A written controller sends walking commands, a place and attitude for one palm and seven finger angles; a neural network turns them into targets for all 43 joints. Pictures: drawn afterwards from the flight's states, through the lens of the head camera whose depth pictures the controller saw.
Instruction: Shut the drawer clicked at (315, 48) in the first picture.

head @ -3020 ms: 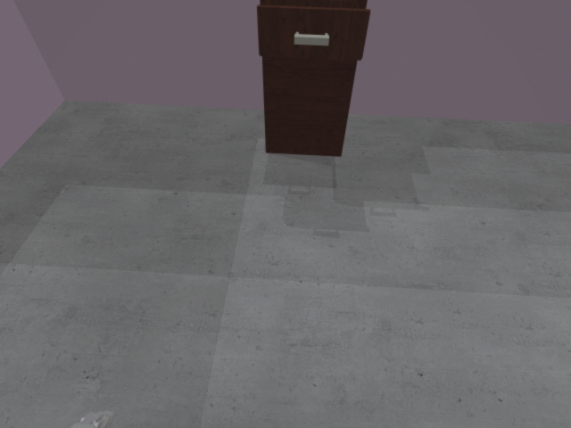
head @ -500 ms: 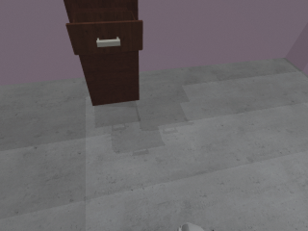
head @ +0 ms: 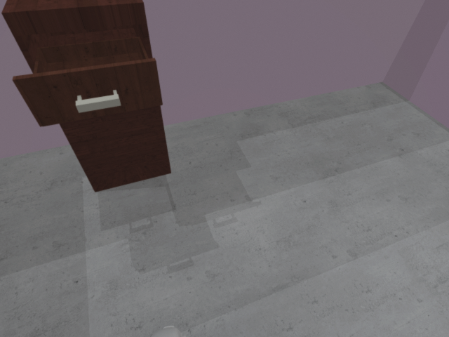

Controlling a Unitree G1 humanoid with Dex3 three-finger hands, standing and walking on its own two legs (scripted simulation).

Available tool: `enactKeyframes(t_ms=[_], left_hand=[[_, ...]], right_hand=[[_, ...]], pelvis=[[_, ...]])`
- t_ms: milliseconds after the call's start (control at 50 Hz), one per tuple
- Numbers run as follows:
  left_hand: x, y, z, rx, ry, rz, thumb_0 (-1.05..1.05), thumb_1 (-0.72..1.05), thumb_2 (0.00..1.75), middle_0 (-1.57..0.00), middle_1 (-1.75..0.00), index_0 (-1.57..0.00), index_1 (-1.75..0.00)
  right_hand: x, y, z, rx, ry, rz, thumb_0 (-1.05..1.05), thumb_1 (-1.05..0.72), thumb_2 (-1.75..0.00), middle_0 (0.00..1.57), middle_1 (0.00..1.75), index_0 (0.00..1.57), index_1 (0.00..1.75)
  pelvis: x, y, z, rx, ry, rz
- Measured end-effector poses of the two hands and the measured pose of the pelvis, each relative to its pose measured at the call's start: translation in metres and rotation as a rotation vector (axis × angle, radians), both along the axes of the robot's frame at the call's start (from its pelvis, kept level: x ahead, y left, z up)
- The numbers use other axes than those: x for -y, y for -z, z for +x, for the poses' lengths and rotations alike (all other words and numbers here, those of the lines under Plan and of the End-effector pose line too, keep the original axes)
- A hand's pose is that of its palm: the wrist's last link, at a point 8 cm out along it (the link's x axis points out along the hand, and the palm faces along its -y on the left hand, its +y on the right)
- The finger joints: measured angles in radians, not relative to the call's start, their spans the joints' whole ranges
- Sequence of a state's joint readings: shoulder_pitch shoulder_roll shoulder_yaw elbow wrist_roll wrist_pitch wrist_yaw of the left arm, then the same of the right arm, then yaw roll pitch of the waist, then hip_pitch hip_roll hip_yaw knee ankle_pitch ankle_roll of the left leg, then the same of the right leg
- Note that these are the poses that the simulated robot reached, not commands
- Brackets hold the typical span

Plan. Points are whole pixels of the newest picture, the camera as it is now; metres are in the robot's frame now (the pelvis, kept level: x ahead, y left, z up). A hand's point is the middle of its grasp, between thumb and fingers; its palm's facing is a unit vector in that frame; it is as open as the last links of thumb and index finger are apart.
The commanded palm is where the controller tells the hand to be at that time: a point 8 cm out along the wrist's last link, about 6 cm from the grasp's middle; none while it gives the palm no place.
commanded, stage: walk to a spot facing it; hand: left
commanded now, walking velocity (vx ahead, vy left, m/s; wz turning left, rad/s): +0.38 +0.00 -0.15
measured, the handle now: (98, 99) +0.74 +0.41 -0.01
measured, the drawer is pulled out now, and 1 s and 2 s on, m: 0.28 0.28 0.28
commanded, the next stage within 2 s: turn to face it in 0.38 s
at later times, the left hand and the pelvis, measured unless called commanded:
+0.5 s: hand (147, 263) +0.31 +0.19 -0.17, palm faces -0.16 -0.97 -0.18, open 7.3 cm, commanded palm none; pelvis +0.20 +0.03 +0.00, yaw -12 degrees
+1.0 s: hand (164, 233) +0.40 +0.17 -0.18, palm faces +0.06 -0.98 -0.17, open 7.3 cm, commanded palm none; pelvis +0.29 -0.01 -0.01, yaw +1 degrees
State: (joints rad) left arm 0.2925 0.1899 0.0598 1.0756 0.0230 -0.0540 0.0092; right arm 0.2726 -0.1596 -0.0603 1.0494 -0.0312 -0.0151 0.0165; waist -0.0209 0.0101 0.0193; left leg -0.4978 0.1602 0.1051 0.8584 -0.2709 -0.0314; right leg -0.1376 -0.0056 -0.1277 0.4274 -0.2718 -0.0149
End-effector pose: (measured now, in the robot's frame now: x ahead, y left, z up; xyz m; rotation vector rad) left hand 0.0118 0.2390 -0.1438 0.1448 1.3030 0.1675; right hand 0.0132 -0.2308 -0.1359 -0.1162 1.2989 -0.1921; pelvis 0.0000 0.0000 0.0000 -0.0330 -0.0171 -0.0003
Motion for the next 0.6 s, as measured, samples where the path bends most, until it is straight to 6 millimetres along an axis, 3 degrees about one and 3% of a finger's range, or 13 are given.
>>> enactKeyframes(t_ms=[100, 140, 180, 280, 380, 500, 600], left_hand=[[-0.021, 0.021, 0.002, -0.109, -0.049, -0.043, -0.01, 0.92, 0.89, -0.20, -0.30, -0.20, -0.30], [-0.030, 0.028, 0.011, -0.153, -0.044, -0.053, 0.00, 0.92, 0.89, -0.20, -0.30, -0.20, -0.30], [-0.036, 0.025, 0.030, -0.171, -0.026, -0.055, 0.00, 0.91, 0.89, -0.20, -0.30, -0.20, -0.30], [-0.043, 0.009, 0.107, -0.100, 0.020, -0.054, 0.00, 0.91, 0.89, -0.20, -0.30, -0.20, -0.30], [-0.034, -0.002, 0.191, -0.021, 0.083, -0.049, 0.00, 0.91, 0.90, -0.20, -0.30, -0.20, -0.30], [-0.005, -0.006, 0.302, 0.054, 0.215, -0.027, 0.00, 0.91, 0.90, -0.20, -0.30, -0.20, -0.30], [0.036, 0.000, 0.390, 0.177, 0.314, 0.009, 0.00, 0.91, 0.90, -0.20, -0.30, -0.20, -0.30]], right_hand=[[-0.007, -0.005, 0.085, 0.110, -0.057, -0.069, 0.01, -0.94, -0.90, 0.20, 0.30, 0.20, 0.30], [-0.013, -0.006, 0.108, 0.145, -0.059, -0.092, 0.01, -0.93, -0.90, 0.20, 0.30, 0.20, 0.30], [-0.021, -0.009, 0.118, 0.153, -0.042, -0.096, 0.01, -0.93, -0.90, 0.20, 0.30, 0.20, 0.30], [-0.048, -0.012, 0.117, 0.068, 0.021, -0.049, 0.00, -0.92, -0.90, 0.20, 0.30, 0.20, 0.30], [-0.069, -0.005, 0.105, -0.044, 0.112, 0.020, 0.00, -0.92, -0.90, 0.20, 0.30, 0.20, 0.30], [-0.077, 0.008, 0.095, -0.165, 0.244, 0.091, 0.00, -0.91, -0.90, 0.21, 0.30, 0.21, 0.30], [-0.062, 0.029, 0.098, -0.263, 0.312, 0.136, 0.00, -0.91, -0.90, 0.21, 0.30, 0.21, 0.30]], pelvis=[[-0.027, 0.012, 0.049, 0.008, 0.010, -0.019], [-0.036, 0.017, 0.066, 0.014, 0.030, -0.006], [-0.042, 0.014, 0.081, 0.018, 0.046, 0.000], [-0.048, -0.002, 0.120, 0.015, 0.087, 0.015], [-0.045, -0.006, 0.158, 0.008, 0.136, 0.028], [-0.028, 0.001, 0.203, 0.010, 0.201, 0.044], [0.004, 0.022, 0.246, 0.013, 0.207, 0.065]])
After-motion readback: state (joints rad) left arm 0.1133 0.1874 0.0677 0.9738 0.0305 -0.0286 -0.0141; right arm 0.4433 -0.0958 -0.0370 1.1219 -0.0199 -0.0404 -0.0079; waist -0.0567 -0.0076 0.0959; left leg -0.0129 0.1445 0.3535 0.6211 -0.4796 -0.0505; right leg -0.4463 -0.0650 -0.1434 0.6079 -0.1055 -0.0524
